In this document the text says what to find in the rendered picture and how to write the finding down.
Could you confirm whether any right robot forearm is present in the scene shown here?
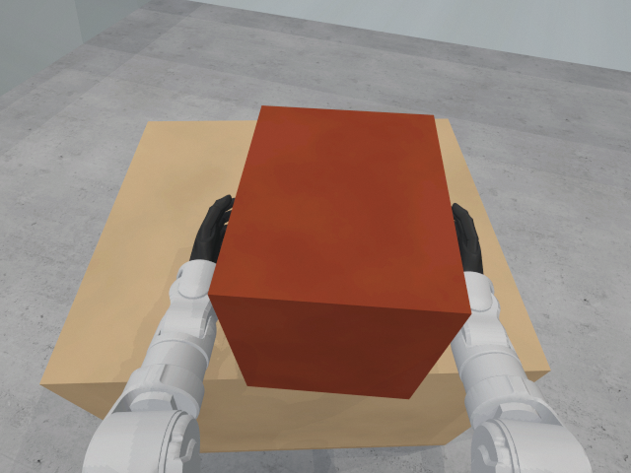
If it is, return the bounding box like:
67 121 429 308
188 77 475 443
451 271 593 473

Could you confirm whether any robot left upper arm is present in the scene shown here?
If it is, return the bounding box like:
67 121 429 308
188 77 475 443
85 410 201 473

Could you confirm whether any robot right upper arm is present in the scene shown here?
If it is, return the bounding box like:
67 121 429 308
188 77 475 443
471 418 591 473

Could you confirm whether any pedestal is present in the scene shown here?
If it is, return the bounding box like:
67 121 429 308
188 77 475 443
39 118 551 453

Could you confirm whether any right robot hand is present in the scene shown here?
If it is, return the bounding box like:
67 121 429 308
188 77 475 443
452 203 483 274

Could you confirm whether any left robot forearm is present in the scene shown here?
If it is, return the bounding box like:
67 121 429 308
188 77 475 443
82 259 218 473

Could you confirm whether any left robot hand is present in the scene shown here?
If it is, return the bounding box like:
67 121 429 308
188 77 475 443
189 194 235 263

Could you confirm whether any carton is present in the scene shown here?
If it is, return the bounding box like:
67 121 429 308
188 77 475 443
208 105 472 399

